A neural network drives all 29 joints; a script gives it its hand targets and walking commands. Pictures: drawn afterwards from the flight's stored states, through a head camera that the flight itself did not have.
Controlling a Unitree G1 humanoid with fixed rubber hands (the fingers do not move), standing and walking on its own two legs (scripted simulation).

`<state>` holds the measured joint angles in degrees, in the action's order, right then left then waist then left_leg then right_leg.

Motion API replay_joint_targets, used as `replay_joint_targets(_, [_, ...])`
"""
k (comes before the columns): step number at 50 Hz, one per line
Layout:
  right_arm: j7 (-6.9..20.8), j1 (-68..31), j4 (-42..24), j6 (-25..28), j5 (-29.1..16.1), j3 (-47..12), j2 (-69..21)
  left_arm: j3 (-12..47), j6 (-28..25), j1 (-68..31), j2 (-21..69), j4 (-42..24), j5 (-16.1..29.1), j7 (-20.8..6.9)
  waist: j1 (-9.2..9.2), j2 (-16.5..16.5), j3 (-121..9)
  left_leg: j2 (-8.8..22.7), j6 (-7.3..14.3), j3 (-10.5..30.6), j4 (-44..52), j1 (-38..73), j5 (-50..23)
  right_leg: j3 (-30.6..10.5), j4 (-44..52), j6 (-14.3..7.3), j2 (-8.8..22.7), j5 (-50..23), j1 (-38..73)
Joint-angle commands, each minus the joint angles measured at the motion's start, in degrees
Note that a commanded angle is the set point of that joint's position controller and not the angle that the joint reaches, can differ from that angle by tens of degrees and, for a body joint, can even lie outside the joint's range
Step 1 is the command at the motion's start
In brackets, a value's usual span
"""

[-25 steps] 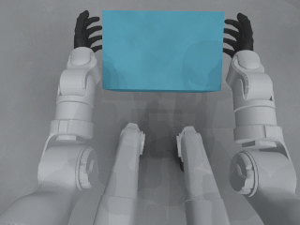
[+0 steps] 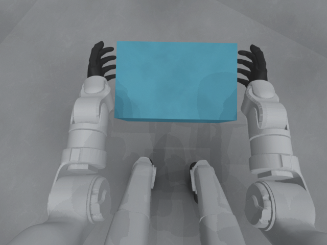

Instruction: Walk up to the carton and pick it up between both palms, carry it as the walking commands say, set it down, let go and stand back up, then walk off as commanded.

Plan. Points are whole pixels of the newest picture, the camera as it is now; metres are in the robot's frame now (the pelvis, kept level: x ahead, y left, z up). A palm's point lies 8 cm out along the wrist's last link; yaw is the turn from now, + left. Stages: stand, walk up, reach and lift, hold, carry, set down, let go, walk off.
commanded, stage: reach and lift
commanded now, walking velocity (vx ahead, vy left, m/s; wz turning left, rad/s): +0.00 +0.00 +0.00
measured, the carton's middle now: (174, 87) +0.47 +0.00 -0.12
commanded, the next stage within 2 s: hold in 1.88 s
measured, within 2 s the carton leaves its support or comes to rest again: neither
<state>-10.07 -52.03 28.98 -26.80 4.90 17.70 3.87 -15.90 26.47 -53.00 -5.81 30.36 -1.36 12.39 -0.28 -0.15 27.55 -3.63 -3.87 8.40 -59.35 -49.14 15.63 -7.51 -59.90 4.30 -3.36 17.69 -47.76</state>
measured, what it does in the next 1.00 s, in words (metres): rises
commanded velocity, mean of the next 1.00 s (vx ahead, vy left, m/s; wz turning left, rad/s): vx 0.00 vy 0.00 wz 0.00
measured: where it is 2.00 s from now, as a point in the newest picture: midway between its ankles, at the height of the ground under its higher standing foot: (170, 188)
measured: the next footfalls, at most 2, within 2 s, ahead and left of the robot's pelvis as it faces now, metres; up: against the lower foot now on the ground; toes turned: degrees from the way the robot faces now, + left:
none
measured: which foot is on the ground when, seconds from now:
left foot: down 0.00-1.00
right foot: down 0.00-1.00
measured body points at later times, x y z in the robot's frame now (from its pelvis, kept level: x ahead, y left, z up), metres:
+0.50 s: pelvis +0.10 +0.00 +0.07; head +0.13 +0.01 +0.52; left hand +0.45 +0.19 +0.07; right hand +0.46 -0.18 +0.07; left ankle +0.15 +0.14 -0.65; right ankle +0.13 -0.15 -0.65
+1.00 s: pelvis +0.13 -0.01 +0.09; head +0.08 +0.00 +0.54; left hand +0.43 +0.17 +0.12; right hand +0.43 -0.18 +0.12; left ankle +0.15 +0.14 -0.65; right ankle +0.13 -0.15 -0.65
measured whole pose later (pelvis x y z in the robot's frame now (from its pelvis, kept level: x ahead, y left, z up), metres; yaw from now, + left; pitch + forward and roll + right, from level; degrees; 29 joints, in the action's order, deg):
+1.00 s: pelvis +0.13 -0.01 +0.09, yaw +0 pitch -1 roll +0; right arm -0.7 -15.9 24.2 -35.3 12.2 15.6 -4.3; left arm -14.5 34.3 -16.4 4.5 24.8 -11.0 7.4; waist 0.6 -0.3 -6.7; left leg -1.0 -2.0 8.3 -20.6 -10.5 9.7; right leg -7.4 -21.1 2.0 -0.4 11.5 -9.2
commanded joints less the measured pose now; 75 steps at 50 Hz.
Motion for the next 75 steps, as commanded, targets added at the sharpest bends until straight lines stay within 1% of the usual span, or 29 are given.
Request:
replay_joint_targets(1, [28.2,-43.6,-8.6,3.0,-12.9,-37.3,-62.3,36.4,-3.1,-44.5,63.2,-11.3,11.0,-30.2,0.54,0.9,-125.6,-3.2,2.1,-8.7,9.3,28.2,-2.5,8.1,9.6,-2.9,-3.0,-4.3,22.7])
replay_joint_targets(6, [29.0,-38.9,-3.2,2.9,-10.4,-33.6,-63.5,32.3,-3.0,-38.8,64.8,-5.1,8.0,-30.8,0.33,0.3,-110.2,-2.8,2.2,-9.2,12.3,25.7,-1.1,8.0,12.7,-2.9,-2.8,-3.3,20.9])
replay_joint_targets(8, [29.6,-36.0,0.5,2.9,-8.6,-30.3,-63.9,29.0,-3.0,-35.9,65.6,-1.3,6.0,-31.1,0.25,0.0,-99.0,-2.6,2.3,-9.5,13.7,23.2,0.2,8.0,14.2,-2.9,-2.9,-2.2,18.3])
replay_joint_targets(10, [30.2,-31.7,6.7,2.9,-5.5,-24.8,-64.1,23.3,-2.9,-31.8,65.8,5.1,2.2,-31.3,0.01,-0.3,-81.1,-2.5,2.7,-9.6,15.8,18.0,2.6,7.9,16.1,-2.7,-3.1,-0.3,13.8])
replay_joint_targets(12, [31.0,-29.1,8.7,3.0,-4.2,-21.9,-64.6,20.7,-3.0,-29.2,66.7,5.9,0.1,-31.7,-1.04,-0.2,-75.2,-2.3,3.2,-8.8,18.5,18.6,4.5,7.4,18.4,-3.0,-3.4,1.1,14.5])
replay_joint_targets(14, [31.4,-26.7,11.7,3.0,-2.7,-18.7,-63.1,18.2,-2.7,-26.4,66.7,8.3,-1.4,-32.1,-1.01,-0.1,-70.7,-2.0,3.4,-7.9,20.2,18.9,5.5,7.1,20.2,-3.2,-3.2,2.3,14.2])
replay_joint_targets(15, [31.6,-24.8,12.8,2.8,-2.0,-17.4,-62.5,17.2,-2.5,-24.3,66.5,9.3,-2.1,-32.3,-0.82,-0.2,-68.7,-1.8,3.5,-7.7,21.1,19.6,4.9,7.1,21.2,-3.3,-3.1,2.0,14.3])
replay_joint_targets(18, [31.8,-18.9,14.1,2.2,-0.6,-15.5,-61.5,15.3,-1.9,-17.3,65.2,11.1,-4.0,-32.4,-0.93,-0.1,-63.3,-1.5,3.7,-8.1,24.1,22.5,0.1,6.8,24.6,-3.5,-2.7,-1.7,17.0])
replay_joint_targets(21, [31.2,-15.0,9.9,1.9,-1.8,-18.6,-62.4,18.8,-1.5,-14.4,64.6,7.1,-2.8,-32.4,-1.05,0.6,-62.6,-2.1,3.9,-8.3,27.0,27.9,-6.4,6.0,27.4,-3.3,-2.4,-8.2,24.2])
replay_joint_targets(22, [30.9,-13.9,8.6,1.8,-2.1,-19.5,-62.5,20.2,-1.4,-14.0,64.6,5.4,-2.1,-32.3,-0.79,1.1,-62.0,-2.3,3.9,-8.2,27.8,29.5,-8.1,5.8,28.2,-3.4,-2.3,-10.0,25.8])
replay_joint_targets(24, [30.3,-11.1,5.6,1.5,-2.7,-21.4,-62.4,24.0,-1.0,-12.6,65.4,1.7,-0.4,-32.2,0.27,2.2,-61.1,-2.5,3.6,-7.5,29.4,33.4,-11.8,5.5,29.9,-3.7,-2.2,-13.9,29.1])
replay_joint_targets(26, [29.9,-8.8,2.1,1.2,-3.5,-23.5,-62.4,27.3,-0.6,-10.2,66.3,-1.2,1.0,-31.9,0.93,2.7,-60.6,-2.5,3.2,-6.8,31.0,37.3,-16.2,5.4,31.5,-3.9,-2.4,-17.5,31.8])
replay_joint_targets(28, [29.7,-7.0,-1.0,0.9,-4.2,-25.7,-62.5,29.2,-0.4,-7.5,66.5,-3.4,1.9,-31.5,0.7,2.2,-60.2,-2.5,3.0,-6.1,32.2,39.9,-20.3,5.4,32.8,-3.8,-2.6,-20.2,34.0])
replay_joint_targets(31, [29.5,-5.0,-5.7,0.3,-5.7,-29.9,-63.5,31.3,-0.1,-4.1,66.5,-7.0,3.1,-31.0,-0.31,0.5,-61.7,-2.5,3.1,-5.4,33.1,42.7,-26.1,5.3,33.9,-3.3,-2.9,-24.4,37.3])
replay_joint_targets(33, [29.3,-3.8,-7.8,-0.1,-6.3,-31.8,-64.0,32.1,0.2,-2.6,66.3,-8.7,3.5,-31.0,-0.7,-0.4,-62.7,-2.7,3.2,-5.3,33.6,43.2,-28.0,5.2,34.3,-2.8,-2.9,-26.8,39.4])
replay_joint_targets(35, [29.1,-2.7,-9.2,-0.5,-6.8,-33.1,-64.3,32.6,0.6,-1.7,66.2,-9.6,3.9,-31.1,-0.67,-0.8,-63.3,-2.9,3.3,-5.5,34.2,43.2,-28.3,5.0,34.6,-2.4,-2.8,-28.5,41.3])
replay_joint_targets(38, [29.1,-1.2,-9.7,-1.4,-7.5,-34.2,-64.1,34.0,1.8,-0.1,66.7,-10.4,4.1,-31.4,-0.55,-0.4,-62.8,-2.9,2.9,-5.4,35.2,45.5,-29.1,5.0,35.6,-2.3,-3.0,-29.0,42.1])
replay_joint_targets(39, [29.2,-0.6,-9.9,-1.7,-7.7,-34.5,-64.0,34.5,2.2,0.4,67.0,-10.5,4.2,-31.5,-0.22,-0.3,-62.7,-2.8,2.8,-5.4,35.6,46.3,-29.4,5.1,36.1,-2.3,-3.1,-28.9,42.4])
replay_joint_targets(42, [29.5,0.8,-9.4,-2.8,-8.1,-34.2,-63.2,34.4,3.3,2.0,67.2,-9.8,3.9,-31.8,0.63,-0.2,-60.5,-2.5,2.6,-5.3,36.9,47.7,-29.2,5.5,37.7,-2.2,-3.2,-27.7,42.1])
replay_joint_targets(44, [29.7,1.2,-9.6,-3.8,-8.4,-34.4,-63.1,34.4,4.2,2.6,66.9,-10.0,3.6,-32.0,0.88,0.0,-58.3,-2.5,2.7,-5.4,38.1,47.8,-27.2,5.7,38.9,-2.2,-3.0,-26.5,42.7])
replay_joint_targets(47, [30.2,0.0,-9.8,-5.3,-8.4,-34.3,-63.4,33.9,5.6,1.6,66.5,-10.0,3.3,-32.3,1.01,0.0,-53.8,-2.8,3.1,-5.9,40.0,46.6,-20.9,5.9,40.5,-2.4,-2.6,-22.6,43.4])
replay_joint_targets(51, [30.6,-3.6,-10.7,-7.4,-9.0,-35.2,-66.2,33.4,7.4,-2.2,66.0,-10.9,4.0,-33.3,0.96,-0.5,-50.0,-3.3,3.5,-7.0,41.7,45.2,-13.1,6.2,42.2,-2.5,-2.1,-16.2,43.8])
replay_joint_targets(55, [31.1,-5.6,-8.4,-9.4,-8.5,-33.6,-68.0,31.2,9.1,-4.9,66.0,-9.3,3.9,-34.4,1.29,-0.6,-47.2,-3.6,3.4,-8.1,42.9,44.4,-9.1,6.7,43.8,-2.6,-1.9,-11.9,43.3])
replay_joint_targets(60, [32.3,-7.2,-4.4,-10.2,-7.1,-28.8,-66.4,27.1,10.0,-6.3,67.2,-5.1,2.7,-35.4,2.11,0.1,-47.3,-3.3,2.9,-8.4,44.1,45.1,-9.4,7.2,44.9,-3.1,-2.3,-11.6,43.8])
replay_joint_targets(63, [32.9,-9.1,-4.7,-10.1,-6.7,-28.3,-65.1,25.9,10.1,-6.7,67.9,-4.1,2.1,-35.3,1.97,0.1,-47.7,-3.2,2.7,-8.4,44.3,45.1,-9.7,7.3,45.0,-3.2,-2.6,-12.0,44.7])
replay_joint_targets(66, [33.4,-10.9,-5.2,-9.9,-6.8,-28.9,-65.0,25.4,10.0,-8.0,68.0,-5.2,2.1,-35.0,1.09,0.2,-47.7,-3.2,2.6,-8.6,44.4,44.8,-8.3,7.3,44.9,-3.4,-2.6,-10.5,44.7])
replay_joint_targets(70, [33.6,-10.9,-5.8,-9.7,-7.0,-29.4,-65.5,26.5,10.2,-10.3,67.3,-7.6,2.4,-34.9,0.9,-0.1,-48.0,-3.4,2.8,-8.7,44.4,44.4,-6.1,7.2,44.9,-3.3,-2.5,-8.8,44.4])
replay_joint_targets(72, [33.5,-10.0,-6.4,-9.7,-7.1,-29.7,-65.7,27.3,10.4,-10.2,67.3,-8.8,2.6,-34.8,0.81,0.1,-48.7,-3.4,2.8,-8.7,44.2,44.7,-6.8,7.0,44.7,-3.3,-2.4,-9.6,44.5])
replay_joint_targets(75, [33.3,-8.0,-7.9,-9.7,-7.0,-30.1,-65.6,28.5,10.9,-8.3,67.6,-10.0,2.7,-34.8,0.94,0.5,-50.2,-3.4,2.7,-8.4,43.9,46.0,-10.0,6.8,44.4,-3.4,-2.5,-12.9,45.1])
